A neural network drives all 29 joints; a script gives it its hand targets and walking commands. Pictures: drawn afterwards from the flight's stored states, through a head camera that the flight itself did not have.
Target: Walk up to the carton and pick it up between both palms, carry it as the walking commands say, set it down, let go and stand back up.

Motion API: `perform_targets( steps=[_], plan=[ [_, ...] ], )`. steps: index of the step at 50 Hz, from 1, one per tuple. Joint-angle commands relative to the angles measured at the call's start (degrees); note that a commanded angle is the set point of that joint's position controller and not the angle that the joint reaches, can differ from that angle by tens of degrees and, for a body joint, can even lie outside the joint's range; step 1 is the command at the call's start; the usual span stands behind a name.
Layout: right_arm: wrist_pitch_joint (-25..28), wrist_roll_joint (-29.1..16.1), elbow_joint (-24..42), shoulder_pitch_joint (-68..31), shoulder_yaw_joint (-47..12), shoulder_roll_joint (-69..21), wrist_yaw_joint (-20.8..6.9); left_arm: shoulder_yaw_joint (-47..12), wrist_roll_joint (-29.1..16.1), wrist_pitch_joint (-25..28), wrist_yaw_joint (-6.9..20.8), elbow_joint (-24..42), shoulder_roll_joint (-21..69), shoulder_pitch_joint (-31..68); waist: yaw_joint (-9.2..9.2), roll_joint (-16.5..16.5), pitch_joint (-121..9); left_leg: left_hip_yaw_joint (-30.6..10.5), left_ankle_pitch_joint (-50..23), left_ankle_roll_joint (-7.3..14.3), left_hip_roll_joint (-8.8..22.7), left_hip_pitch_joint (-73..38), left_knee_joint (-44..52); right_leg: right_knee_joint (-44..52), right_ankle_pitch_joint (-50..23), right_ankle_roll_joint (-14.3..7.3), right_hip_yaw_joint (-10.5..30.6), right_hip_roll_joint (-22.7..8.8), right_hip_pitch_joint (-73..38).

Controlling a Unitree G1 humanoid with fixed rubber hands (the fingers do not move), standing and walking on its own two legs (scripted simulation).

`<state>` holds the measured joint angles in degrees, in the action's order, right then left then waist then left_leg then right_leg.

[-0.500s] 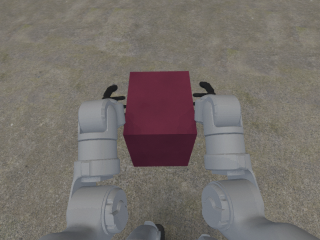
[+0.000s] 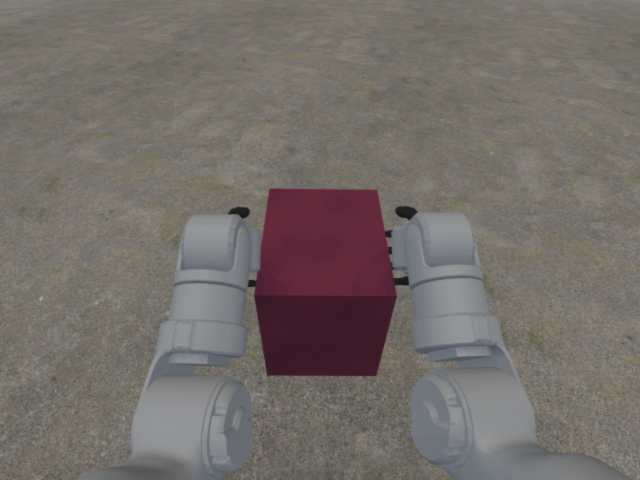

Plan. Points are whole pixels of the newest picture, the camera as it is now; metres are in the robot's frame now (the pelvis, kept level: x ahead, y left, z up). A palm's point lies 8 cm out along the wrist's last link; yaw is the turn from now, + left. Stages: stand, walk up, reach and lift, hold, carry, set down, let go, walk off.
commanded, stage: carry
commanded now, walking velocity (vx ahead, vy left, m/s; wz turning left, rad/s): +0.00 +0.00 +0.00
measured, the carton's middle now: (322, 281) +0.38 +0.02 +0.08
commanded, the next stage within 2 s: none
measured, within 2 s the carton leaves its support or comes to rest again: neither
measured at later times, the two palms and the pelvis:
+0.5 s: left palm (278, 308) +0.32 +0.07 +0.10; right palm (462, 301) +0.32 -0.16 +0.11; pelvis -0.04 -0.04 -0.01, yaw +0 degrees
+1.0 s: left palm (278, 339) +0.28 +0.07 +0.09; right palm (471, 333) +0.28 -0.16 +0.10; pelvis -0.04 -0.04 +0.00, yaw +0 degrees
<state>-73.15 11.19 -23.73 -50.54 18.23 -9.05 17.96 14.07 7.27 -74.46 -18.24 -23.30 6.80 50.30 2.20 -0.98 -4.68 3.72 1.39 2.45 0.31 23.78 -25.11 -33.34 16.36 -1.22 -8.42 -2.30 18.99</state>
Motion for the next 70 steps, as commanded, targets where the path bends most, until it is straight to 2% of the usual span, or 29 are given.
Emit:
perform_targets(
  steps=[1, 4, 6, 9, 11, 15, 22, 25, 31, 33, 34, 37, 38, 39, 40, 41, 43, 45, 50, 51, 53, 55, 56, 57, 58, 63, 66, 68, 70],
  plan=[
    [1.43, -27.35, -2.76, -39.91, -21.22, -63.00, -22.72, -21.20, -26.53, 1.84, 22.46, 2.22, 68.76, 47.99, -1.64, -3.48, -20.24, -7.49, 20.87, -3.73, 7.92, -8.45, 6.59, 7.91, 11.96, -2.15, 6.04, -3.98, -2.77],
    [1.02, -29.47, -3.85, -47.49, -20.23, -65.84, -23.40, -18.56, -26.44, 2.37, 21.92, 1.37, 69.15, 53.87, -1.92, 0.48, -18.29, -4.49, 17.48, -2.53, 6.48, -8.68, 1.93, 14.26, 19.82, -3.59, 11.88, -8.84, 2.46],
    [0.31, -28.16, -7.81, -39.61, -18.64, -66.48, -23.40, -15.44, -25.16, 1.57, 22.44, -2.34, 67.94, 49.87, -2.69, 9.83, -15.45, 1.61, 14.37, -2.51, 0.96, -11.62, -14.69, 21.57, 24.92, -4.70, 14.31, -12.20, 10.34],
    [0.85, -29.03, -10.76, -45.71, -16.00, -67.37, -24.56, -11.64, -23.21, 2.41, 22.88, -4.80, 66.55, 52.12, -2.94, 9.62, -14.20, 0.88, 15.01, -2.15, 2.82, -7.48, -19.69, 21.25, 21.57, -4.79, 11.26, -13.70, 9.31],
    [1.11, -29.78, -6.70, -46.89, -15.12, -67.90, -24.60, -11.40, -23.42, 2.47, 23.27, -1.76, 67.42, 51.06, -2.81, 7.04, -16.35, 0.81, 13.80, -1.70, 3.82, -5.68, -8.06, 12.27, 6.93, -4.39, 7.40, -11.86, 0.01],
    [1.19, -31.73, -2.18, -44.46, -15.94, -64.76, -24.45, -12.72, -23.62, 2.52, 20.67, 3.32, 67.52, 48.68, -1.94, -9.24, -22.83, -10.89, -8.69, 2.49, 14.28, -14.31, -3.59, 0.74, -7.14, -0.39, 5.19, -5.79, 0.58],
    [0.94, -29.97, 4.29, -41.81, -20.60, -66.13, -22.92, -19.47, -25.52, 3.02, 20.73, 12.48, 65.58, 47.88, -1.74, 3.26, -28.79, -3.82, 7.64, 0.10, 7.13, -8.82, -5.11, 5.80, -6.61, -1.96, 8.11, -10.15, -8.66],
    [1.25, -27.64, 1.46, -31.96, -18.96, -66.34, -23.39, -23.08, -26.43, 3.44, 20.87, 15.94, 68.04, 48.40, -2.15, -1.54, -29.77, -5.76, 4.52, 1.04, 9.41, -11.23, -1.80, 3.93, -3.50, -1.68, 5.97, -8.89, -6.37],
    [2.59, -29.82, 12.92, -39.50, -28.99, -66.64, -21.26, -24.29, -26.66, 3.84, 22.44, 15.57, 67.93, 42.76, -1.41, 5.72, -29.28, -2.04, 16.27, -0.84, 4.44, -5.84, -9.27, 12.74, -10.31, -2.58, 14.06, -14.25, -10.57],
    [6.91, -22.10, -1.11, -32.55, -19.57, -62.17, -21.37, -15.60, -18.30, 7.79, 22.49, 2.17, 62.07, 36.93, -1.09, 5.51, -30.52, -0.55, 21.26, -2.35, 2.87, -4.20, -12.77, 12.87, -9.48, -3.51, 15.89, -15.97, -12.02],
    [6.86, -26.38, 10.14, -38.05, -27.08, -64.72, -21.42, -24.09, -24.12, 7.72, 22.48, 14.26, 66.46, 44.17, -1.27, 7.01, -29.99, -0.43, 21.01, -1.86, 2.86, -4.03, -15.13, 13.02, -9.50, -4.48, 13.84, -14.98, -11.34],
    [5.25, -25.55, 7.91, -25.50, -28.48, -67.80, -22.15, -22.14, -20.69, 6.18, 23.56, 9.37, 68.41, 27.73, -1.92, 6.26, -29.46, -0.83, 16.07, -1.56, 3.85, -4.35, -7.59, 8.09, -12.15, -5.60, 8.73, -13.22, -13.67],
    [5.70, -29.87, 14.25, -34.21, -33.94, -68.30, -22.04, -27.26, -25.84, 6.97, 23.14, 21.03, 65.96, 42.74, -1.80, 9.50, -29.49, -1.37, 11.96, -1.07, 4.47, -5.20, -6.97, 8.08, -16.02, -4.65, 8.14, -12.78, -13.86],
    [5.59, -23.45, 4.36, -23.93, -27.48, -65.43, -21.94, -19.94, -18.15, 6.79, 23.09, 7.00, 64.72, 27.62, -1.67, 7.47, -29.89, 0.53, 11.72, -2.29, 3.67, -6.06, -8.14, 7.32, -22.35, -3.91, 8.24, -13.43, -12.70],
    [6.25, -22.56, 4.71, -13.24, -27.35, -68.20, -22.46, -19.48, -16.23, 7.28, 23.69, 7.04, 66.23, 15.26, -1.67, 6.90, -28.47, -0.13, 12.08, -2.28, 3.99, -8.14, -5.86, 8.04, -17.41, -4.02, 7.42, -12.64, -9.74],
    [11.12, -22.73, 1.60, -39.28, -26.34, -60.87, -22.34, -19.33, -16.04, 12.24, 23.18, 3.47, 60.65, 40.11, -1.54, 3.50, -29.19, -2.17, 10.51, -1.24, 5.13, -8.69, -4.17, 7.61, -12.22, -3.94, 7.81, -11.89, -9.67],
    [7.44, -26.18, 13.38, -23.16, -33.48, -67.97, -22.54, -26.41, -19.60, 8.35, 23.17, 15.87, 67.25, 23.84, -1.52, 3.51, -26.42, -2.01, 11.37, -1.69, 5.95, -7.91, -6.01, 10.85, -6.87, -1.72, 8.77, -12.73, -8.02],
    [7.89, -28.17, 11.03, -24.93, -33.13, -65.58, -23.23, -27.49, -21.48, 9.86, 23.38, 17.60, 67.14, 31.32, -2.00, 5.77, -24.31, -3.22, 13.97, -1.22, 6.37, -8.62, -3.52, 14.81, 10.15, -2.89, 8.36, -10.10, -3.83],
    [8.42, -23.33, 4.56, -14.59, -29.93, -63.84, -23.58, -30.24, -19.54, 10.50, 22.41, 19.09, 66.04, 28.15, -1.80, -1.06, -23.09, -4.94, 13.00, -0.12, 8.96, -10.01, -0.02, 10.83, 7.07, -0.79, 5.36, -8.59, -2.83],
    [9.77, -18.36, -7.35, -9.78, -23.67, -62.93, -24.27, -23.91, -14.08, 11.77, 22.89, 5.58, 62.66, 20.74, -1.83, -2.43, -19.62, -4.90, 14.67, -1.03, 8.05, -10.22, 0.09, 11.81, 10.87, -0.67, 6.60, -8.73, 1.80],
    [12.51, -20.20, 1.86, -20.72, -26.01, -60.76, -24.28, -25.99, -17.15, 13.49, 23.54, 9.59, 63.73, 29.20, -1.97, -4.92, -19.22, -7.47, 16.57, -0.31, 10.32, -4.64, 4.25, 6.90, 4.80, -0.11, 3.21, -5.62, -3.61],
    [11.35, -20.00, 5.71, -11.85, -27.94, -61.80, -24.60, -28.78, -18.03, 12.18, 23.89, 12.88, 66.93, 20.69, -1.62, -4.86, -19.65, -4.84, 18.52, -0.85, 8.76, -4.51, 2.86, 8.47, 5.13, 0.09, 4.20, -6.15, -3.74],
    [12.34, -23.22, 9.21, -23.53, -30.72, -62.33, -24.29, -31.91, -21.44, 13.17, 23.70, 18.69, 65.79, 35.73, -1.79, -2.11, -19.68, -4.17, 13.55, -0.77, 8.47, -5.55, 1.06, 9.84, 2.71, -0.13, 4.58, -7.19, -4.19],
    [10.34, -24.10, 16.18, -14.54, -33.05, -63.81, -23.96, -33.98, -22.58, 10.77, 24.03, 20.62, 68.66, 22.98, -1.98, 0.01, -21.62, -5.44, 10.57, -0.58, 9.40, -7.21, 0.72, 8.48, 2.67, -0.25, 4.13, -7.53, -4.18],
    [10.19, -25.23, 21.76, -27.43, -35.84, -62.04, -23.36, -34.94, -23.70, 10.26, 23.98, 20.39, 70.18, 29.78, -2.02, 0.21, -23.02, -5.88, 11.23, 0.04, 9.76, -8.87, 0.62, 7.91, 1.85, 0.09, 3.98, -7.14, -4.46],
    [12.97, -13.83, -0.97, -9.30, -23.17, -56.36, -23.15, -21.55, -12.92, 13.57, 24.04, 3.02, 62.06, 16.68, -2.05, -1.42, -22.51, -4.68, 12.17, 0.18, 8.11, -8.65, 0.48, 9.14, 6.16, -0.49, 4.44, -8.10, -3.69],
    [11.09, -22.13, 14.73, -8.19, -34.32, -64.70, -24.37, -30.06, -19.57, 12.10, 25.13, 15.24, 69.45, 13.43, -2.06, 2.51, -18.59, -3.33, 6.24, -0.22, 7.21, -8.82, -2.16, 10.87, 1.68, -1.09, 5.66, -9.62, -2.94],
    [10.27, -23.63, 15.19, -17.62, -36.47, -62.79, -24.51, -31.17, -20.71, 11.97, 25.03, 18.12, 64.96, 23.27, -2.08, 9.78, -13.27, -2.42, 14.04, -0.72, 5.42, -5.45, -3.11, 18.88, 17.80, -0.04, 8.45, -10.21, 2.13],
    [8.23, -27.46, 23.95, -15.61, -40.48, -64.07, -24.46, -34.30, -22.22, 9.85, 24.88, 23.77, 68.57, 15.62, -2.11, 7.25, -15.15, -2.12, 14.82, 0.17, 4.29, -9.03, -3.68, 20.01, 19.85, -0.48, 7.47, -10.96, 3.41]
  ],
)
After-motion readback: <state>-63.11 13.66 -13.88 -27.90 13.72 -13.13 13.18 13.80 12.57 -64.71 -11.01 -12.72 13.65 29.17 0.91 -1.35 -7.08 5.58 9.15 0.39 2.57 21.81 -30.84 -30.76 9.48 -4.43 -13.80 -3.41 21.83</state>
